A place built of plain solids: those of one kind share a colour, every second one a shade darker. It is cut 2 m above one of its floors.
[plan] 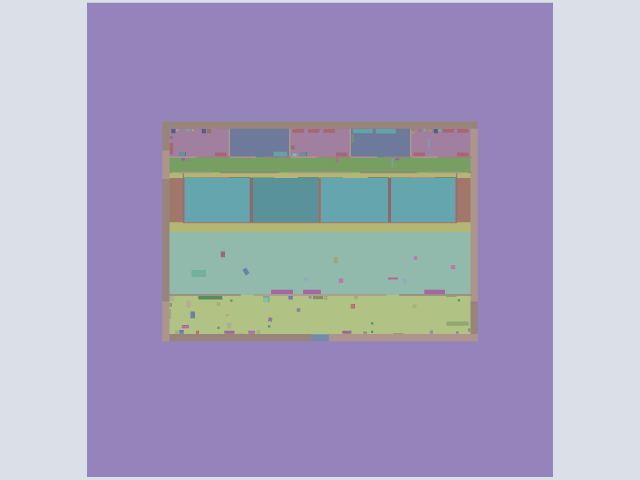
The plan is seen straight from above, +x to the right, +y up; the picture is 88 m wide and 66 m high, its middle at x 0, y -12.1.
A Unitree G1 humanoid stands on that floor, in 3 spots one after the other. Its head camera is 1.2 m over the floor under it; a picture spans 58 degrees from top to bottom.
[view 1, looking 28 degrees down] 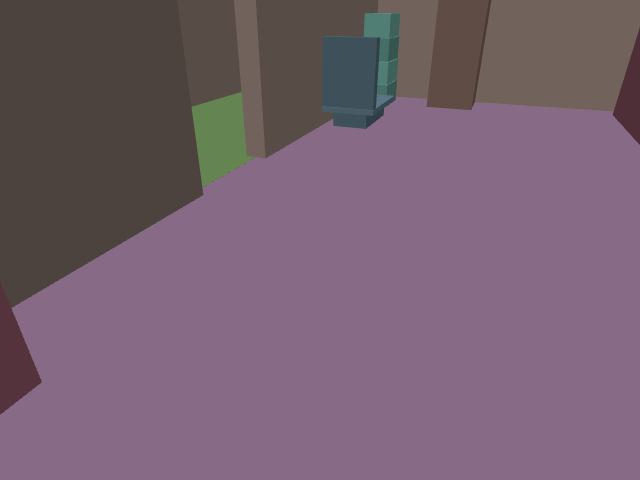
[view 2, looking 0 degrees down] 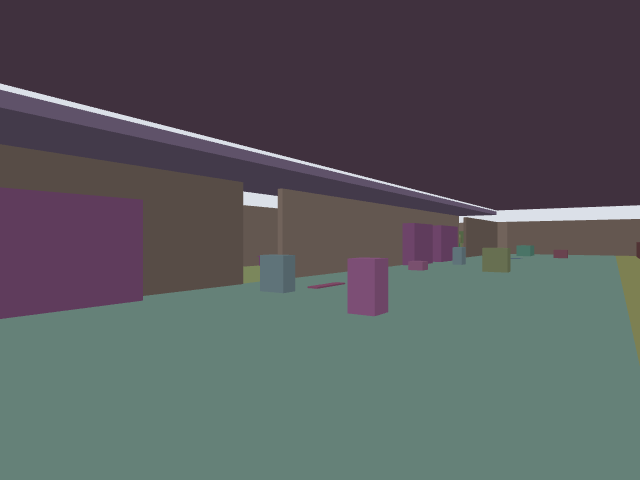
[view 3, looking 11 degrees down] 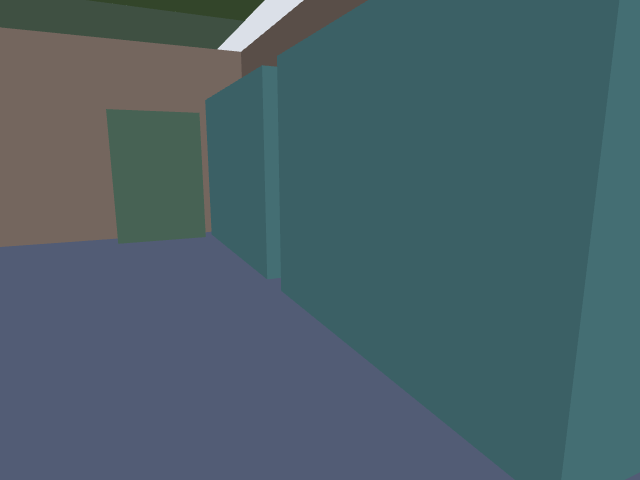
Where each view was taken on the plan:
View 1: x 2.90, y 1.29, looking -158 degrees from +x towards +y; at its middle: floor_store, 2.56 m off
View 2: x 19.50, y -11.24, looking -146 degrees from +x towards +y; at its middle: wall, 14.90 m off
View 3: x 11.22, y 1.29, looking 155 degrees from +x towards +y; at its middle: cabinets_office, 3.06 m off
